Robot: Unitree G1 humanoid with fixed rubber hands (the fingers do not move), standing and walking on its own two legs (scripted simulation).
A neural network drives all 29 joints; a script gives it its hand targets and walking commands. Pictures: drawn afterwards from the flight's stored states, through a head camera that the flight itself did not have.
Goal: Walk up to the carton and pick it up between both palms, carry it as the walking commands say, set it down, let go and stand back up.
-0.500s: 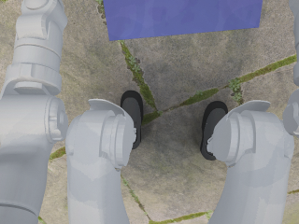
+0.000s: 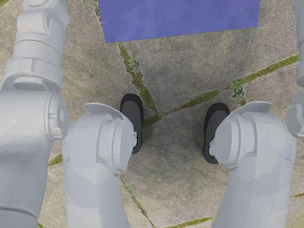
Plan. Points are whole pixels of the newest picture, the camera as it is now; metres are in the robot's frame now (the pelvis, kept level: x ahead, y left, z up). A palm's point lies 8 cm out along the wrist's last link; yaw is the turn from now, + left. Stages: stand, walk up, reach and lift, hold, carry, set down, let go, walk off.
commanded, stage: reach and lift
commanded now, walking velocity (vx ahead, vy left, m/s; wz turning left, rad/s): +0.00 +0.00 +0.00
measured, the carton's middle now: out of the picture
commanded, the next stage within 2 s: none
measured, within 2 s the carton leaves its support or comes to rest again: leaves its support in 1.30 s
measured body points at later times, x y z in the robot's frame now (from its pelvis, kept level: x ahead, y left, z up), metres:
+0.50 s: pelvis +0.00 +0.00 +0.00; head +0.39 -0.01 +0.21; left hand +0.55 +0.19 -0.20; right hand +0.57 -0.17 -0.20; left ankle +0.13 +0.12 -0.33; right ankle +0.10 -0.15 -0.33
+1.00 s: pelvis +0.00 +0.00 +0.00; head +0.39 -0.01 +0.21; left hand +0.55 +0.19 -0.21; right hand +0.57 -0.17 -0.20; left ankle +0.13 +0.12 -0.33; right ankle +0.10 -0.15 -0.33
